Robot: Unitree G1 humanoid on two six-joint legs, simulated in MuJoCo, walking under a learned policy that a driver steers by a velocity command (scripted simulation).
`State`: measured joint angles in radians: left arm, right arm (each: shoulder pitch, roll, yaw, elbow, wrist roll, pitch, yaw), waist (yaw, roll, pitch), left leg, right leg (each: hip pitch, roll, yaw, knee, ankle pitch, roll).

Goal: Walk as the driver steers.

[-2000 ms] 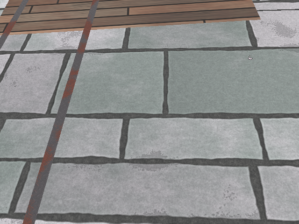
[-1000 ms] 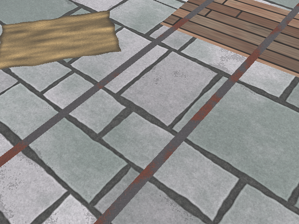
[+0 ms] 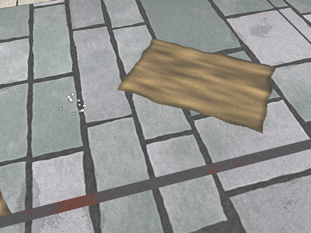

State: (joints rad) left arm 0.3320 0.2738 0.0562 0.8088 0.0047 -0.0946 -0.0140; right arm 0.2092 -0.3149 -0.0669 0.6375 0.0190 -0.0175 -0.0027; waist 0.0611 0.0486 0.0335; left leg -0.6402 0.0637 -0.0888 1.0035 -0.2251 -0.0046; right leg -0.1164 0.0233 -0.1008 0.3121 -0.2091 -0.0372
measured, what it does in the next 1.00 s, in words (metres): walks ahead: left foot, then right foot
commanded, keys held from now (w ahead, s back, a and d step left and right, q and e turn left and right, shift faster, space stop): w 0.38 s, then no key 0.56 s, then w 0.06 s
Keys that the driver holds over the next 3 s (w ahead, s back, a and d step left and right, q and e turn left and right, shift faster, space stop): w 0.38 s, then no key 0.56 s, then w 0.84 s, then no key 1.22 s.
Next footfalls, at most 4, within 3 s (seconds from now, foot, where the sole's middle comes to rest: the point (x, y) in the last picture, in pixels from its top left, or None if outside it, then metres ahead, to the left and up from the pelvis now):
0.24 left None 0.30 0.15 -0.78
0.68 right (190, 224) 0.52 -0.06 -0.78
0.96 left None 0.44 0.18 -0.78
1.64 left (134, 160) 0.83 0.21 -0.78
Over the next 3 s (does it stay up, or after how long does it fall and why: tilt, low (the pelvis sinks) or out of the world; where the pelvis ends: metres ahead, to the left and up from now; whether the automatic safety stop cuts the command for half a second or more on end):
stays up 0.94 0.13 -0.01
